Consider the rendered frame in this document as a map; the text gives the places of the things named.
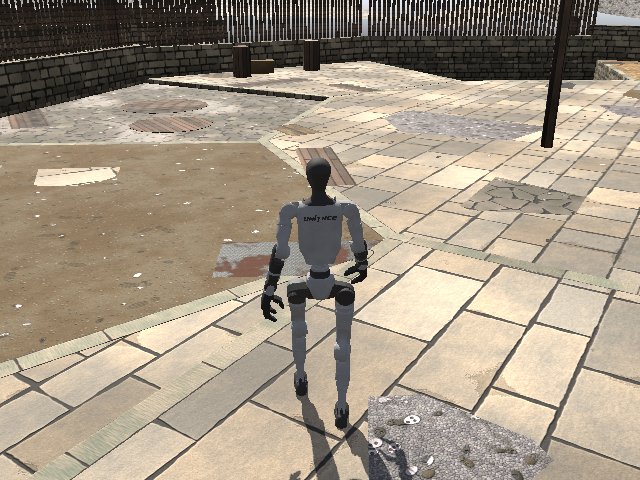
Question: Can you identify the robot right thigh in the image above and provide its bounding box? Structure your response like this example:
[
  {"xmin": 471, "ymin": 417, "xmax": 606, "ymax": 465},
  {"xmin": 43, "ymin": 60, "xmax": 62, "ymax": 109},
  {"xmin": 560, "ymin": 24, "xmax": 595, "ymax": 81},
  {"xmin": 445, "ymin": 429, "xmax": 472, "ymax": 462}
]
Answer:
[{"xmin": 334, "ymin": 280, "xmax": 355, "ymax": 362}]

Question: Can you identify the left robot upper arm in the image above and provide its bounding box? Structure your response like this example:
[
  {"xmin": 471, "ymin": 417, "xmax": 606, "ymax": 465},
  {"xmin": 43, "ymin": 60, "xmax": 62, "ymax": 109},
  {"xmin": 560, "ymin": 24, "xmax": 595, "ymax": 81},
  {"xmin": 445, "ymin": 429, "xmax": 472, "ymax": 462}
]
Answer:
[{"xmin": 274, "ymin": 201, "xmax": 299, "ymax": 260}]

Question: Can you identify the robot left thigh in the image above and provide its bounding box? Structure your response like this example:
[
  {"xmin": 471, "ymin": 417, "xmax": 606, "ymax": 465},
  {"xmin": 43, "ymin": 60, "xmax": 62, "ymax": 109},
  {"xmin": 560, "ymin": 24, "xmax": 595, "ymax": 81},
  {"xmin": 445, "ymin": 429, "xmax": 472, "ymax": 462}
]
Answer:
[{"xmin": 287, "ymin": 278, "xmax": 308, "ymax": 338}]

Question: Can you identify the robot right hand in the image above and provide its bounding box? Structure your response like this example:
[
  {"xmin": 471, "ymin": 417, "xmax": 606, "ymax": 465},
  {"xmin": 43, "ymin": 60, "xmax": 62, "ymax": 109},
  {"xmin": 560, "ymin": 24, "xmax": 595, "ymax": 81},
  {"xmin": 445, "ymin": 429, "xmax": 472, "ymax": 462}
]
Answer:
[{"xmin": 344, "ymin": 264, "xmax": 367, "ymax": 284}]

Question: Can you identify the robot left forearm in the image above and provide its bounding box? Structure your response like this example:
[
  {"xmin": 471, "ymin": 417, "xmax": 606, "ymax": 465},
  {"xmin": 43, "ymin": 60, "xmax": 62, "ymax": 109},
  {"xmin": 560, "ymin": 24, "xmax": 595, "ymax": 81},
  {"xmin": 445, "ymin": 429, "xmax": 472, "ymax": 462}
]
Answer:
[{"xmin": 263, "ymin": 244, "xmax": 284, "ymax": 296}]

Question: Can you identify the robot left hand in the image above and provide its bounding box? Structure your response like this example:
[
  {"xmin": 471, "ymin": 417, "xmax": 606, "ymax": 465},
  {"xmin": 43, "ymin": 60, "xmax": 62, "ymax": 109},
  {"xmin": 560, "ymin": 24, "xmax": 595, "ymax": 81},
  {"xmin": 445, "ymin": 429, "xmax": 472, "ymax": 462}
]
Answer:
[{"xmin": 261, "ymin": 293, "xmax": 284, "ymax": 322}]

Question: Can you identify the right robot upper arm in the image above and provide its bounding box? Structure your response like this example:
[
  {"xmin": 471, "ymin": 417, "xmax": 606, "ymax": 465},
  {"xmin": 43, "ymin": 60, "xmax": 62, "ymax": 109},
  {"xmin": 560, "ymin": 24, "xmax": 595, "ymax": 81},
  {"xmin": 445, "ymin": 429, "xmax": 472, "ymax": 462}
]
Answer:
[{"xmin": 339, "ymin": 200, "xmax": 366, "ymax": 253}]

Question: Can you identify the robot right forearm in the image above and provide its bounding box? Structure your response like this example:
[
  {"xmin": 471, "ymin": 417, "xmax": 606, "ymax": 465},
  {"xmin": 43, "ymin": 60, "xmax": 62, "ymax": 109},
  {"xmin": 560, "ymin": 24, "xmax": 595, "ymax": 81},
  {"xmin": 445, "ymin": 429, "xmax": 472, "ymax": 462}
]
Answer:
[{"xmin": 354, "ymin": 238, "xmax": 368, "ymax": 270}]

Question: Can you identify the robot thigh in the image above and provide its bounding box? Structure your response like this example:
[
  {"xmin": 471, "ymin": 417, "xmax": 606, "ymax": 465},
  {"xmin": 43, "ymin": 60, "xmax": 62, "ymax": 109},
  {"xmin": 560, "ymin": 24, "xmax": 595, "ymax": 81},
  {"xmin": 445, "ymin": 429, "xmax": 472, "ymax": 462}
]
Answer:
[
  {"xmin": 334, "ymin": 280, "xmax": 355, "ymax": 362},
  {"xmin": 287, "ymin": 278, "xmax": 308, "ymax": 338}
]

